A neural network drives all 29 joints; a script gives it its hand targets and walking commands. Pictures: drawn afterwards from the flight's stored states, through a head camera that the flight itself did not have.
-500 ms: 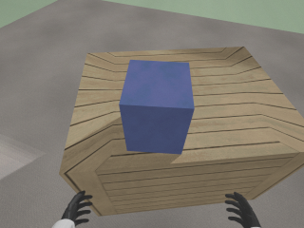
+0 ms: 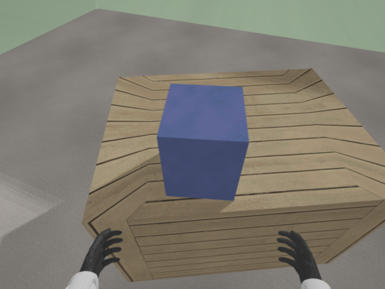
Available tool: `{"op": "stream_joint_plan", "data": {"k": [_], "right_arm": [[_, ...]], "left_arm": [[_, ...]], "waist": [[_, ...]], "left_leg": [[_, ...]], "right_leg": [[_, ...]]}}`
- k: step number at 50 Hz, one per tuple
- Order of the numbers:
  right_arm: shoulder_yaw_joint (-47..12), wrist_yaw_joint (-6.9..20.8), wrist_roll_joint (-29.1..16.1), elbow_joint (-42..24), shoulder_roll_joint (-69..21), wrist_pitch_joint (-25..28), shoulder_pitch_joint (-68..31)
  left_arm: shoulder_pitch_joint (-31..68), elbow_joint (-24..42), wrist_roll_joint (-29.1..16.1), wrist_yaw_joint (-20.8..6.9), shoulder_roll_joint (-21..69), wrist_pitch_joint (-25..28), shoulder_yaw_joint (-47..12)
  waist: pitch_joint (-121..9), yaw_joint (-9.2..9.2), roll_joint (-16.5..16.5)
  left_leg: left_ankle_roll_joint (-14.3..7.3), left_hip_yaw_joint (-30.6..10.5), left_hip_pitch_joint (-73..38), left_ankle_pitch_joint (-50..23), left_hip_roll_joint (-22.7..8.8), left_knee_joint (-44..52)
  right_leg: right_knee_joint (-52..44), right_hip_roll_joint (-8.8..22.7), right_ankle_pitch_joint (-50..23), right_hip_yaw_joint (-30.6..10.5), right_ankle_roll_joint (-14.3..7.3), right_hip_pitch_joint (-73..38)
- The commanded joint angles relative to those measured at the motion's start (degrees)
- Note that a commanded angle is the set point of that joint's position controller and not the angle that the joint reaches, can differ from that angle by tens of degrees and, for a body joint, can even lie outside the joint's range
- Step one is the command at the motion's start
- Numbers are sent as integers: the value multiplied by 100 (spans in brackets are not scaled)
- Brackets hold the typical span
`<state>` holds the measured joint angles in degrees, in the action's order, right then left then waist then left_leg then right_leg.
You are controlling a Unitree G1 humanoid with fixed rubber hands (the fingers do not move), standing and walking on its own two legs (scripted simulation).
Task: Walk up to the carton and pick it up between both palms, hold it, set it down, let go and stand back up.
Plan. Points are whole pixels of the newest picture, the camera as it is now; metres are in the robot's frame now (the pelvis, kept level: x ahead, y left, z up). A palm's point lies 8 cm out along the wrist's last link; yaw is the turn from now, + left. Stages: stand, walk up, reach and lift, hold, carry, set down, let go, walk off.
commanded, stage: reach and lift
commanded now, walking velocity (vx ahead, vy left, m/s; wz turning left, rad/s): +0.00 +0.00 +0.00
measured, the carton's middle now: (202, 143) +0.50 +0.02 -0.01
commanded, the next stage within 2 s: none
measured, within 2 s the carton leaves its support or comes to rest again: neither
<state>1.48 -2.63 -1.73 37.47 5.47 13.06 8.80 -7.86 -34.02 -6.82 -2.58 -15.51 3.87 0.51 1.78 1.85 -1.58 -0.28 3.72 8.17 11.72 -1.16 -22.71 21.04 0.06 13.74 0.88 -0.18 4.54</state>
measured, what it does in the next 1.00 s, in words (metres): stands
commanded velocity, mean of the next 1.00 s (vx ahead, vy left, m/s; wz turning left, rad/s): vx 0.00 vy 0.00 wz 0.00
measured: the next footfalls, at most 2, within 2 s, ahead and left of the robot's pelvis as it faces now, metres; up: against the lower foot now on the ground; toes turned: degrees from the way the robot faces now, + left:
none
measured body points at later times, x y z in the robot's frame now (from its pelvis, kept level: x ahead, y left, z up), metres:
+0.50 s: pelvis +0.01 +0.00 -0.01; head +0.01 +0.01 +0.44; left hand +0.26 +0.24 -0.03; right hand +0.26 -0.18 -0.03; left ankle +0.01 +0.11 -0.74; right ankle -0.02 -0.12 -0.74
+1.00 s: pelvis +0.01 +0.00 +0.00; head +0.01 +0.02 +0.45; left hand +0.33 +0.24 +0.01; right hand +0.33 -0.18 +0.02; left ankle +0.01 +0.11 -0.74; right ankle -0.02 -0.12 -0.74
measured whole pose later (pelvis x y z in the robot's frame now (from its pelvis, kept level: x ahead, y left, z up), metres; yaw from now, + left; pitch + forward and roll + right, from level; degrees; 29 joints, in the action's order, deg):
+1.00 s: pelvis +0.01 +0.00 +0.00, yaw +0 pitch +1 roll -1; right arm -4.4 -7.1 -15.4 48.4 8.6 17.3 -18.0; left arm 18.2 -47.2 -11.8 -3.8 -16.8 13.3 0.4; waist -1.8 0.2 -1.5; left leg -0.4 3.2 14.3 13.9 -1.5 -27.2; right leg 24.0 -0.2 15.3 1.2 0.1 9.9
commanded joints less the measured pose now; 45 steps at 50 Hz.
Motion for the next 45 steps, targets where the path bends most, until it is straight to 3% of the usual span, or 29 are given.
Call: {"op": "stream_joint_plan", "data": {"k": [1, 11, 19, 28, 37, 45], "right_arm": [[18, -56, -153, -558, 364, 304, -769], [-121, -188, -411, -207, 394, 746, -1250], [-368, -302, -675, 45, 334, 1276, -1603], [-506, -350, -904, 295, 313, 1689, -2333], [-431, -387, -1122, 466, 559, 1379, -3274], [-498, -445, -1355, 441, 722, 749, -3881]], "left_arm": [[859, 526, -120, -9, -624, 405, 185], [1326, 78, -259, -169, -631, 1021, 180], [1670, -120, -329, -286, -681, 1547, 258], [2316, -466, -489, -300, -764, 2035, 208], [3226, -522, -595, -171, -787, 1810, 84], [3854, -605, -539, -124, -772, 1264, 173]], "waist": [[-449, 9, 290], [-706, -74, 304], [-923, -95, 261], [-1067, -148, 273], [-1527, -211, 455], [-1669, -172, 373]], "left_leg": [[211, -59, -681, -1093, 49, 45], [270, -158, -735, -1555, 77, -268], [292, -208, -611, -2008, 96, -543], [249, -227, -256, -1495, 114, -647], [316, -295, -402, -1606, 51, -671], [289, -316, -638, -1901, 31, -470]], "right_leg": [[-458, 16, 52, -69, -187, 900], [-227, -13, -378, -71, -133, 911], [34, 7, -1127, -134, -45, 642], [280, 38, -840, -168, -38, 779], [251, -47, -507, -111, -100, 1080], [-7, -85, -720, -98, -74, 1044]]}}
